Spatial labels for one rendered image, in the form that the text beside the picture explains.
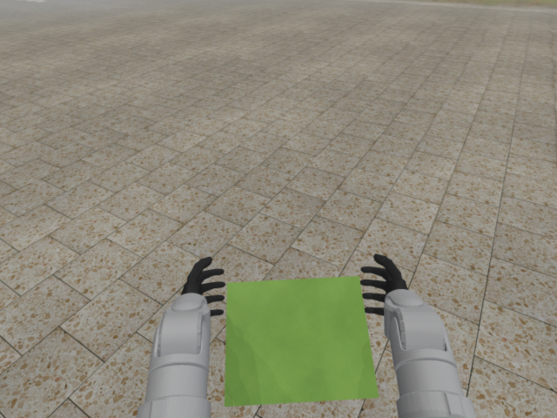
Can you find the carton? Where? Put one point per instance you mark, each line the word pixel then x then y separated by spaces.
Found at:
pixel 297 341

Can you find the robot left hand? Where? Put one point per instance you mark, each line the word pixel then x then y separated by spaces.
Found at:
pixel 195 279

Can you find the left robot forearm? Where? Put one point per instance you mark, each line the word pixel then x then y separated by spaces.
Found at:
pixel 179 365

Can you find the right robot forearm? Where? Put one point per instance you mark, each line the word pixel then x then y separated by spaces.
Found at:
pixel 428 381

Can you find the robot right hand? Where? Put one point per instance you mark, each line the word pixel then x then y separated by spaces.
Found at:
pixel 393 278

